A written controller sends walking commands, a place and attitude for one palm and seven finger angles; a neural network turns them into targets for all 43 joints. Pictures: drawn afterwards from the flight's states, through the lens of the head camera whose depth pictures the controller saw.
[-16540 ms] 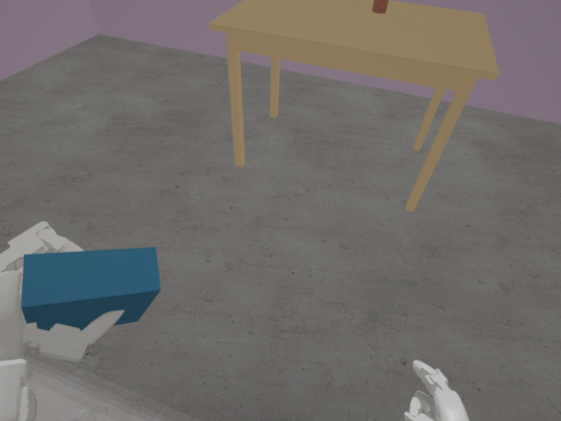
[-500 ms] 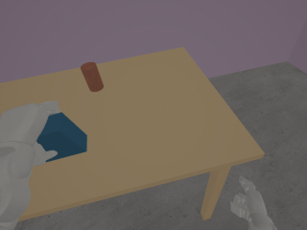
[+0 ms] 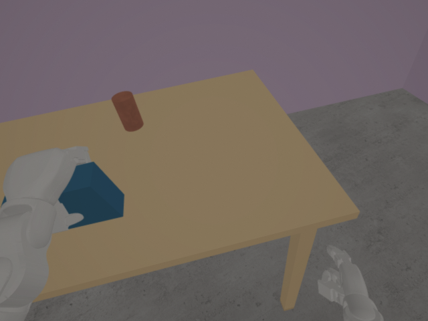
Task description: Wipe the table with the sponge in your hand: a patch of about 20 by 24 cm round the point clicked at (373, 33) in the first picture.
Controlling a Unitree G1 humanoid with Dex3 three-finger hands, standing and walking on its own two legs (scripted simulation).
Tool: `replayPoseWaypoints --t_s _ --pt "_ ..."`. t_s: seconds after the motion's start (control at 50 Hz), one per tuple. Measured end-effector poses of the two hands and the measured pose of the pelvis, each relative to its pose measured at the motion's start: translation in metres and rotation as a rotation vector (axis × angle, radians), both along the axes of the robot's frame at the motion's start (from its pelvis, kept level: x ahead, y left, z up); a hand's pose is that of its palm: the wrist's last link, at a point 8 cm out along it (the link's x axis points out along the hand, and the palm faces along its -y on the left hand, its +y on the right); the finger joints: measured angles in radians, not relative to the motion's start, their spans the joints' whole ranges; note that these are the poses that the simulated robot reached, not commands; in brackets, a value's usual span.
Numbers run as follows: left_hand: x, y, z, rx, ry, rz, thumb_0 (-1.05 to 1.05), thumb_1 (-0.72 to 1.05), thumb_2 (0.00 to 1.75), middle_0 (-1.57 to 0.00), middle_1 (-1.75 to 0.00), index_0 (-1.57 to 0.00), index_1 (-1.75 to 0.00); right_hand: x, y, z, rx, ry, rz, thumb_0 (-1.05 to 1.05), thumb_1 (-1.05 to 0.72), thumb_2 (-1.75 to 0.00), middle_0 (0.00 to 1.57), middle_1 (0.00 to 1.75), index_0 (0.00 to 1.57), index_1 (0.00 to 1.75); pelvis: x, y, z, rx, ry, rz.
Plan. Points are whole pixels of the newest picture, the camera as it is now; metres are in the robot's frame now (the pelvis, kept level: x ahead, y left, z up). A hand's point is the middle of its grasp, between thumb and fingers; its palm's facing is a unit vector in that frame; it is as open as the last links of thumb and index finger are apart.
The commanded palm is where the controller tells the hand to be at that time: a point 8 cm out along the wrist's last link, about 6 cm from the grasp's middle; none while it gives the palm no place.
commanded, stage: move the sponge above the wiping area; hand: left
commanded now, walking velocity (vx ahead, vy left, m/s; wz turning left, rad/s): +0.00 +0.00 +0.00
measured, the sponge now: (76, 204) +0.24 +0.29 +0.14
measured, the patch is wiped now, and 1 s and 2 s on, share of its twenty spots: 0.00 0.00 0.00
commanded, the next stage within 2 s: none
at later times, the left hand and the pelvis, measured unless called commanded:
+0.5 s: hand (62, 194) +0.24 +0.30 +0.16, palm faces +0.10 -0.05 -0.99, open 8.8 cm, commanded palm +0.20 +0.29 +0.23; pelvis +0.01 +0.01 +0.00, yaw +0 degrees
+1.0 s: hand (71, 197) +0.25 +0.30 +0.15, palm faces +0.07 -0.06 -1.00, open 8.8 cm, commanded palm +0.21 +0.29 +0.21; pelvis +0.01 +0.02 +0.00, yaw +0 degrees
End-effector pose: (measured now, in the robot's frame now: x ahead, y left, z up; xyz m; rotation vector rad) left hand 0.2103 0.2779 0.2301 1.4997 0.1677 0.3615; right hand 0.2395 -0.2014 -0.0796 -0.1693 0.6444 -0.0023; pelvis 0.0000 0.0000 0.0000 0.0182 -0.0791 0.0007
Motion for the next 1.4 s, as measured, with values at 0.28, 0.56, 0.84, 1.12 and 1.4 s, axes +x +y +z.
replayPoseWaypoints --t_s 0.28,0.56,0.84,1.12,1.4 --pt "0.008 0.0 -0.011 -0.011 0.035 -0.004 -0.01 -0.41 1.08 -0.85 -1.44 -0.86 -1.43 0.001 -0.003 0.0 -0.005 -0.002 -0.005 0.01 -0.9 -0.9 0.2 0.3 0.19 0.3 0.005 0.001 0.0 0.0 0.007 -0.001" --pt "0.008 0.019 -0.021 -0.033 0.048 0.034 -0.01 -0.41 1.08 -0.85 -1.44 -0.85 -1.43 0.002 -0.001 0.002 -0.031 0.012 -0.018 0.01 -0.9 -0.9 0.2 0.3 0.2 0.31 0.009 0.009 0.002 -0.006 0.01 0.007" --pt "0.018 0.015 -0.02 -0.029 0.006 0.011 -0.01 -0.41 1.08 -0.85 -1.44 -0.86 -1.43 0.001 0.005 0.003 -0.02 0.026 -0.033 0.01 -0.9 -0.9 0.2 0.3 0.15 0.29 0.01 0.016 0.004 -0.006 0.013 -0.002" --pt "0.017 0.014 -0.034 -0.018 0.07 0.005 -0.01 -0.41 1.08 -0.85 -1.44 -0.86 -1.43 0.001 0.004 0.003 -0.032 0.025 -0.024 0.01 -0.9 -0.9 0.2 0.3 0.16 0.29 0.009 0.013 0.004 -0.008 0.008 0.004" --pt "0.017 0.021 -0.04 -0.02 0.097 0.034 -0.01 -0.41 1.08 -0.85 -1.44 -0.85 -1.43 0.002 0.001 0.003 -0.028 0.022 -0.019 0.01 -0.9 -0.9 0.2 0.3 0.18 0.29 0.012 0.01 0.005 -0.01 0.012 0.005"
